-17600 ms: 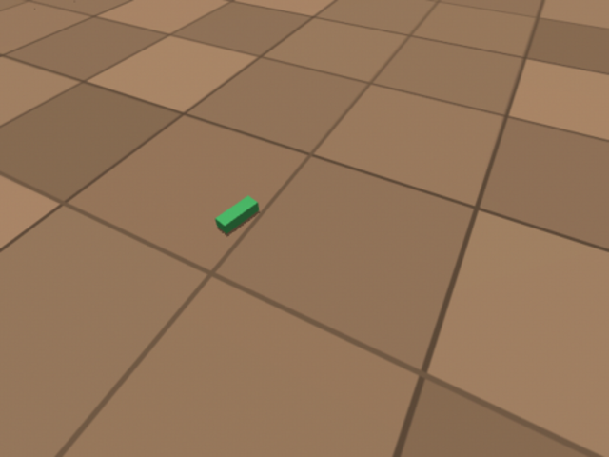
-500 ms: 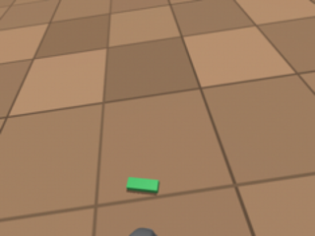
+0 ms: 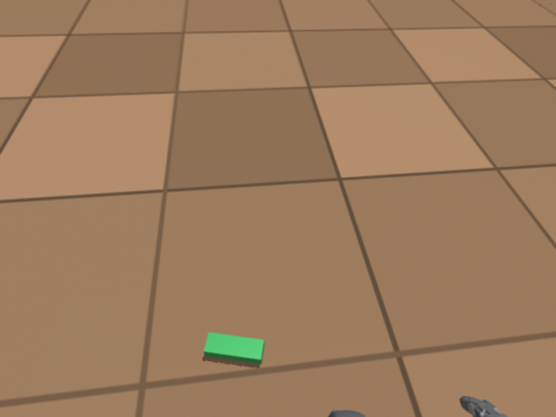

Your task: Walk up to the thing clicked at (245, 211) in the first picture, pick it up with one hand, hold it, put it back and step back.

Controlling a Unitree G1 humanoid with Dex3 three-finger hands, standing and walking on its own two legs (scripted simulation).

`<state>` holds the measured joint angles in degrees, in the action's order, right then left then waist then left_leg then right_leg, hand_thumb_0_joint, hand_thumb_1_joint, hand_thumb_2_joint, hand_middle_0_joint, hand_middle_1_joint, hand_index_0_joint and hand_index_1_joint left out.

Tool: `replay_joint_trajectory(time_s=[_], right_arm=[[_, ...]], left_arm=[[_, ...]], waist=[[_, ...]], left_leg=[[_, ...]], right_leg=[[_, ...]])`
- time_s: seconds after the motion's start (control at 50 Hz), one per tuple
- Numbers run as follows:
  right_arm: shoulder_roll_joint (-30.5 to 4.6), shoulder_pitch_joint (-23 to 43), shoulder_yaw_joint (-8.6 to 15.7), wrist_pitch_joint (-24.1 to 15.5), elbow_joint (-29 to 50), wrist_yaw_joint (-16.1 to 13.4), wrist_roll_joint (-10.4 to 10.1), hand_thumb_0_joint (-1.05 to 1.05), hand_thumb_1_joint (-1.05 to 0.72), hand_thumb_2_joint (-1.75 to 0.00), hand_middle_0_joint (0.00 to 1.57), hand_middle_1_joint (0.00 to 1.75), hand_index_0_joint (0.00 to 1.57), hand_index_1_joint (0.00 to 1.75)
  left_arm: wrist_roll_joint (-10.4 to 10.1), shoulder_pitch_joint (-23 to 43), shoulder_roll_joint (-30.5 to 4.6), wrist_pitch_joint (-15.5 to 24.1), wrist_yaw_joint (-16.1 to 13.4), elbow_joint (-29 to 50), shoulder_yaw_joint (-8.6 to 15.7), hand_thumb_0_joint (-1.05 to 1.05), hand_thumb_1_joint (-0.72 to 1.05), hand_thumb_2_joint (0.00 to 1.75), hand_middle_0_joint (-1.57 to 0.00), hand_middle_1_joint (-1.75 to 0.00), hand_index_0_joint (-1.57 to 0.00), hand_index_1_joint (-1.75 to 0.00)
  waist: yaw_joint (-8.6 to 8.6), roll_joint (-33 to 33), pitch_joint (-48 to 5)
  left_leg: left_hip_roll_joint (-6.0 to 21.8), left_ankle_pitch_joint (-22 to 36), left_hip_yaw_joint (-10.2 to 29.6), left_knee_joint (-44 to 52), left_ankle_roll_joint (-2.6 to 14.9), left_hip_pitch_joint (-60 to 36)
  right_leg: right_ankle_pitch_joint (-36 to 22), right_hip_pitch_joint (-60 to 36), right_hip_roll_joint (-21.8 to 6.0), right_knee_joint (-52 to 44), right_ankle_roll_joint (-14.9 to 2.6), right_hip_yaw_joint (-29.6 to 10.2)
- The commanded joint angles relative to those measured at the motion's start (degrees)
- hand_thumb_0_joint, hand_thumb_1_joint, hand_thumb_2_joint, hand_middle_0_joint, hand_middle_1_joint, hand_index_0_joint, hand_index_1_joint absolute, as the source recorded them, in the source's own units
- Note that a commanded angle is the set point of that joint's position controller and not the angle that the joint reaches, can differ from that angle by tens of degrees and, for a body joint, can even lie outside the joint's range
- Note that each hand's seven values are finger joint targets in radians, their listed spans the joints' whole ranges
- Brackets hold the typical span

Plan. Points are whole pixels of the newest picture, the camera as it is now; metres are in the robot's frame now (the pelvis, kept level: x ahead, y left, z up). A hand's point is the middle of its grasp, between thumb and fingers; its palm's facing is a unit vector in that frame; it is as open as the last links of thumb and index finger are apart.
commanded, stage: walk up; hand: left
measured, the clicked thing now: (234, 348) +0.45 +0.15 -0.74
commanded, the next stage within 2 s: none
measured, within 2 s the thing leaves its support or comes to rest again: neither
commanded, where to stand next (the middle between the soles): +0.07 -0.02 m, yaw -4 degrees
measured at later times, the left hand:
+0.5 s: hand out of the picture +0.11 +0.25 -0.16, palm faces -0.05 -0.94 -0.32, open 7.4 cm
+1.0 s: hand out of the picture +0.06 +0.24 -0.14, palm faces -0.04 -0.94 -0.34, open 7.4 cm
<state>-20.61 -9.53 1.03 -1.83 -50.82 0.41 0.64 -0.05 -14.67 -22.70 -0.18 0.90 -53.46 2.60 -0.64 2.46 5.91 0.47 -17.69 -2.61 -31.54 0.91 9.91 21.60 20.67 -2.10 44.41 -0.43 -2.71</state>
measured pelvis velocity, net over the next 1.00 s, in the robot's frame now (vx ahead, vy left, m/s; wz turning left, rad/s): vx -0.01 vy -0.01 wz -0.05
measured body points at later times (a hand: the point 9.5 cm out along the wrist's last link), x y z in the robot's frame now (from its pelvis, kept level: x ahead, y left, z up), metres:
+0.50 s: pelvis -0.02 +0.00 -0.01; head +0.00 +0.02 +0.44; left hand +0.11 +0.30 -0.13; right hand +0.02 -0.31 -0.13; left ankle -0.03 +0.13 -0.73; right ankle +0.04 -0.14 -0.73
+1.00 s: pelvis -0.01 -0.01 +0.01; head +0.00 -0.03 +0.46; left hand +0.07 +0.29 -0.12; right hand +0.07 -0.32 -0.13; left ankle -0.04 +0.13 -0.73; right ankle +0.04 -0.14 -0.73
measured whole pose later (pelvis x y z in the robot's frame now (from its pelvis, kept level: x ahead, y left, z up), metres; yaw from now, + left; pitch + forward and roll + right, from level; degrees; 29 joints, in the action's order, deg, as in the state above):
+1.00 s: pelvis -0.01 -0.01 +0.01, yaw -3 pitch -2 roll +1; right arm -21.1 -6.2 1.0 -0.7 -62.0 1.2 0.6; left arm 1.0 -7.4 -19.3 0.0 1.6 -64.7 1.8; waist -1.0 -1.3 3.4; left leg 1.5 -17.5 -0.9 -23.6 -0.3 5.3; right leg 10.7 14.2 -0.4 25.2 0.0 -2.2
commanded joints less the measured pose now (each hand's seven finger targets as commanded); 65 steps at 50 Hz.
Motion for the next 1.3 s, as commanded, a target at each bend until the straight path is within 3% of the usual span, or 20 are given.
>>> replay_joint_trajectory(time_s=[0.0,0.06,0.1,0.12,0.26,0.32,0.36,0.38,0.4,0.48,0.6,0.92,0.94,0.98,1.04,1.08,1.12,1.16,1.18,1.28], right_arm=[[-15.3,2.8,4.4,0.6,4.1,-1.5,-1.0,0.00,-0.90,-0.90,0.20,0.30,0.20,0.30],[-13.1,3.3,3.8,1.9,4.1,-1.4,-2.2,0.00,-0.90,-0.90,0.20,0.30,0.20,0.30],[-10.7,1.9,3.1,3.0,3.4,-1.9,-2.2,0.00,-0.90,-0.90,0.20,0.30,0.20,0.30],[-11.6,0.4,3.4,3.3,2.1,-2.1,-1.7,0.00,-0.90,-0.90,0.20,0.30,0.20,0.30],[-10.9,0.0,2.9,1.9,-0.5,-1.2,-1.3,0.00,-0.90,-0.90,0.20,0.30,0.20,0.30],[-10.5,-3.8,3.4,0.4,-4.1,-1.6,0.2,0.00,-0.90,-0.90,0.20,0.30,0.20,0.30],[-15.3,0.0,4.0,-0.5,-3.0,-2.1,1.4,0.00,-0.90,-0.90,0.20,0.30,0.20,0.30],[-19.4,5.1,4.3,-0.5,-2.1,-1.8,0.6,0.00,-0.90,-0.90,0.20,0.30,0.20,0.30],[-18.2,8.5,4.2,-0.5,-1.8,-1.6,0.6,0.00,-0.90,-0.90,0.20,0.30,0.20,0.30],[-13.0,6.5,2.5,-0.8,-3.1,-1.2,0.1,0.00,-0.90,-0.90,0.20,0.30,0.20,0.30],[-14.0,6.9,2.7,0.3,-5.5,-0.8,0.6,0.00,-0.90,-0.90,0.20,0.30,0.20,0.30],[-11.8,5.0,2.1,0.2,-8.9,-0.7,-0.5,0.00,-0.90,-0.90,0.20,0.30,0.20,0.30],[-14.5,-0.3,3.5,-0.6,-8.0,0.0,0.5,0.00,-0.90,-0.90,0.20,0.30,0.20,0.30],[-16.8,-2.9,4.6,-0.6,-8.7,0.2,1.2,0.00,-0.90,-0.90,0.20,0.30,0.20,0.30],[-17.9,0.8,5.5,-1.3,-5.5,-0.1,1.3,0.00,-0.90,-0.90,0.20,0.30,0.20,0.30],[-16.1,1.8,5.1,-1.7,-4.3,0.0,1.4,0.00,-0.90,-0.90,0.20,0.30,0.20,0.30],[-13.7,3.0,4.3,-1.2,-2.5,0.5,0.9,0.00,-0.90,-0.90,0.20,0.30,0.20,0.30],[-8.4,2.0,2.6,-0.4,-0.1,0.3,0.0,0.00,-0.90,-0.90,0.20,0.30,0.20,0.30],[-11.9,0.7,3.5,0.1,-0.4,-0.5,0.5,0.00,-0.90,-0.90,0.20,0.30,0.20,0.30],[-10.7,-5.4,3.6,1.1,-2.8,-0.1,-0.3,0.00,-0.90,-0.90,0.20,0.30,0.20,0.30]], left_arm=[[0.1,-1.7,-9.6,1.0,-1.3,2.6,2.3,0.00,0.90,0.90,-0.20,-0.30,-0.20,-0.30],[0.9,-1.0,-13.3,1.8,-1.6,2.6,3.2,0.00,0.90,0.90,-0.20,-0.30,-0.20,-0.30],[0.5,2.8,-16.5,2.1,-1.7,4.1,3.3,0.00,0.90,0.90,-0.20,-0.30,-0.20,-0.30],[0.8,5.0,-17.1,2.2,-1.8,4.9,3.4,0.00,0.90,0.90,-0.20,-0.30,-0.20,-0.30],[1.7,6.2,-12.5,1.3,-2.2,5.0,2.5,0.00,0.90,0.90,-0.20,-0.30,-0.20,-0.30],[0.4,10.5,-11.0,-0.1,-1.7,5.2,1.9,0.00,0.90,0.90,-0.20,-0.30,-0.20,-0.30],[-0.8,9.1,-6.3,-0.5,-1.1,5.6,0.8,0.00,0.90,0.90,-0.20,-0.30,-0.20,-0.30],[-0.3,10.7,-9.8,-0.9,-1.6,3.7,1.9,0.00,0.90,0.90,-0.20,-0.30,-0.20,-0.30],[0.3,10.6,-10.8,-0.8,-1.4,2.3,2.3,0.00,0.90,0.90,-0.20,-0.30,-0.20,-0.30],[-0.2,9.9,-10.3,0.7,-0.3,0.3,2.1,0.00,0.90,0.90,-0.20,-0.30,-0.20,-0.30],[0.1,12.1,-9.9,-0.1,0.1,-3.0,1.2,0.00,0.90,0.90,-0.20,-0.30,-0.20,-0.30],[0.3,12.3,-9.5,1.8,-0.7,-7.4,1.0,0.00,0.90,0.90,-0.20,-0.30,-0.20,-0.30],[1.3,9.5,-11.2,2.0,0.3,-5.7,1.8,0.00,0.90,0.90,-0.20,-0.30,-0.20,-0.30],[1.9,11.1,-10.5,1.6,1.0,-5.3,2.3,0.00,0.90,0.90,-0.20,-0.30,-0.20,-0.30],[2.0,10.8,-9.8,1.9,1.2,-2.6,2.6,0.00,0.90,0.90,-0.20,-0.30,-0.20,-0.30],[1.8,8.3,-8.9,3.2,1.4,-1.9,2.6,0.00,0.90,0.90,-0.20,-0.30,-0.20,-0.30],[1.6,0.9,-9.0,3.7,1.1,-4.0,3.4,0.00,0.90,0.90,-0.20,-0.30,-0.20,-0.30],[1.9,-4.1,-17.0,4.3,-0.1,-4.3,5.1,0.00,0.90,0.90,-0.20,-0.30,-0.20,-0.30],[2.0,-2.0,-19.0,4.1,-0.3,-2.8,5.5,0.00,0.90,0.90,-0.20,-0.30,-0.20,-0.30],[0.3,2.7,-12.1,4.8,-1.7,0.3,2.9,0.00,0.90,0.90,-0.20,-0.30,-0.20,-0.30]], waist=[[0.27,-13.2,-4.3],[-0.73,-2.0,-7.9],[-0.12,8.7,-8.5],[0.32,10.0,-7.7],[-0.95,9.7,-12.9],[2.08,6.4,-13.3],[-0.33,-5.8,-10.4],[-0.29,-9.8,-6.4],[-1.23,-9.4,-4.0],[-1.39,-8.1,-5.6],[-1.00,-7.6,-0.2],[0.94,1.4,-8.7],[1.94,0.5,-14.1],[3.26,-4.0,-6.5],[1.85,-6.8,4.3],[-0.06,-7.7,2.1],[-3.13,-6.7,-1.6],[-3.66,9.7,-3.2],[-3.16,4.5,-1.6],[1.19,1.5,-4.4]], left_leg=[[12.7,34.5,6.9,1.4,8.49,4.0],[7.4,16.5,4.3,-7.8,3.20,7.4],[-1.3,-16.7,2.5,-22.3,0.57,9.2],[0.1,-19.7,4.1,-24.6,0.16,7.3],[-0.3,-11.8,2.8,-8.7,-0.76,8.7],[-0.2,5.1,2.7,10.4,-0.83,-1.8],[13.7,12.6,21.4,13.9,3.56,-5.8],[18.6,9.1,24.2,13.3,9.70,5.8],[18.3,5.5,22.6,13.1,10.88,11.7],[6.0,14.1,6.7,5.9,1.49,5.8],[7.9,-17.3,10.9,16.8,2.03,10.5],[5.9,7.7,5.1,12.6,0.40,-5.1],[4.1,-11.2,4.7,11.6,3.36,-7.7],[8.8,-26.8,13.0,17.2,6.52,-8.5],[18.7,-15.7,20.2,21.9,11.52,-5.3],[15.1,4.9,12.9,13.4,10.10,-6.7],[8.7,9.8,4.6,1.8,5.79,0.1],[-3.4,-13.7,0.1,-19.5,0.68,21.3],[-0.8,-17.9,6.1,-22.8,1.27,19.2],[2.4,-7.5,9.2,-22.4,0.55,13.9]], right_leg=[[-6.9,-6.8,1.9,-6.4,-0.45,4.6],[-29.2,-13.0,-3.3,-16.2,-3.20,-3.2],[-34.7,-8.8,-17.8,-21.9,-14.04,-21.2],[-33.8,-5.7,-19.2,-21.3,-16.08,-23.9],[-28.4,-14.7,-9.2,-15.9,-10.52,-10.3],[-24.4,-9.4,-7.5,-9.9,-7.11,-6.8],[-10.4,2.0,-0.1,-4.6,-1.78,-3.8],[5.1,-2.8,0.7,-3.6,-0.83,-2.1],[3.6,-8.3,-0.7,-3.3,-0.92,-2.0],[-24.6,-12.9,-2.0,-15.4,-2.60,-3.1],[-1.3,-9.3,-0.8,-20.1,-1.49,-3.7],[-17.1,-10.2,-5.3,-26.7,-1.52,-6.7],[5.0,-11.8,-1.4,-23.3,-3.15,-4.4],[13.8,2.4,1.0,-16.6,-2.03,-1.6],[0.9,10.0,-0.7,-4.3,-0.52,1.4],[-1.9,3.9,-0.8,-14.0,-1.32,2.6],[-6.7,-11.6,1.5,-23.7,-2.63,1.9],[-8.6,-25.0,-15.5,-32.9,-8.67,-27.1],[-6.5,-19.0,-20.5,-31.6,-13.80,-31.2],[-38.1,-16.5,-11.9,-25.4,-9.34,-8.8]])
